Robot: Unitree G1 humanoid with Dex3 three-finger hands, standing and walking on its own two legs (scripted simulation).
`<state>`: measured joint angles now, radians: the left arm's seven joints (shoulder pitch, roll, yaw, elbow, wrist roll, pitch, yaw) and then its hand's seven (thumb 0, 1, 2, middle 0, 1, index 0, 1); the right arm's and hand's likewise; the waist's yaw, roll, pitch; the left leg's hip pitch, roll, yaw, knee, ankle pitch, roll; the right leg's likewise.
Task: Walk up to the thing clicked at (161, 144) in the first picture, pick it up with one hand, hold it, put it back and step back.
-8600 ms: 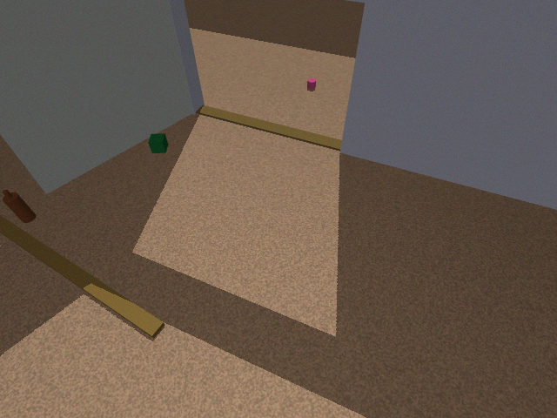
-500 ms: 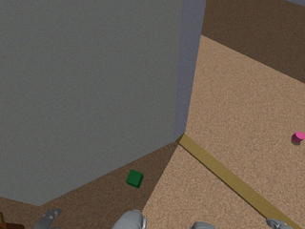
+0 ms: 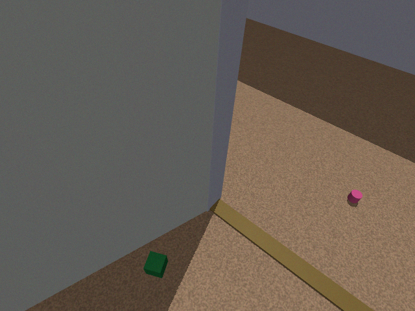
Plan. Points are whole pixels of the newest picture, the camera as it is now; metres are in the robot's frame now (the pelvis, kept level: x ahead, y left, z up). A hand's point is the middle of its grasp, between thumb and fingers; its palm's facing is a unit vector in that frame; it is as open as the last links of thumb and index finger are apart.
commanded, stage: walk up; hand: left
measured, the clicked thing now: (156, 264) +0.42 +0.23 -0.72
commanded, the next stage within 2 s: none
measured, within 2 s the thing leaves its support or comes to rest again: neither
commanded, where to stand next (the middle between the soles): +0.03 +0.00 m, yaw +2 degrees
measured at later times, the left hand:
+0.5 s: hand out of the picture +0.05 +0.32 -0.13, palm faces +0.09 -0.89 -0.45, open 7.3 cm
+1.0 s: hand out of the picture -0.02 +0.26 -0.16, palm faces +0.01 -0.92 -0.39, open 7.3 cm
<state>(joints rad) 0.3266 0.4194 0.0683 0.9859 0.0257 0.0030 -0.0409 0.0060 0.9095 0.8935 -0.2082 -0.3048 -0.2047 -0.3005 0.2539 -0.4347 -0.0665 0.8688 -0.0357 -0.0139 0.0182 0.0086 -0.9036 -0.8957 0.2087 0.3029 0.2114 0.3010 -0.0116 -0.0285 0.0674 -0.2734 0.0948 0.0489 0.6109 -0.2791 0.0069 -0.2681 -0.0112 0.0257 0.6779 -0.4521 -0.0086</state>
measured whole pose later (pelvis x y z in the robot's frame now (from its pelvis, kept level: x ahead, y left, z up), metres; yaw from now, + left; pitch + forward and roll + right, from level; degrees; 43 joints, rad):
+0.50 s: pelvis +0.02 +0.02 +0.00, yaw +4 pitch -3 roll +0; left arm 0.27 0.42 0.06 0.88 0.01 -0.02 0.00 0.00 0.90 0.89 -0.21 -0.31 -0.21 -0.30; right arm 0.26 -0.44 -0.06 0.92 -0.01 -0.02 0.02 0.01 -0.91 -0.90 0.21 0.30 0.21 0.30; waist 0.03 0.04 0.09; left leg -0.33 0.03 0.00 0.60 -0.19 -0.02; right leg -0.23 -0.09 -0.03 0.65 -0.36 0.02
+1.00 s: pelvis -0.02 -0.02 -0.01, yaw -1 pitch -3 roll +0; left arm 0.36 0.39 0.07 0.93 0.04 0.03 -0.02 0.00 0.91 0.89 -0.21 -0.30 -0.21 -0.30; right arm 0.25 -0.46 -0.08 0.87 -0.01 0.06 -0.02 0.01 -0.91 -0.90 0.20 0.30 0.21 0.30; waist 0.04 0.00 0.04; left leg -0.52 0.02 -0.09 1.02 -0.54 0.02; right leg -0.26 -0.02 0.03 0.74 -0.43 0.01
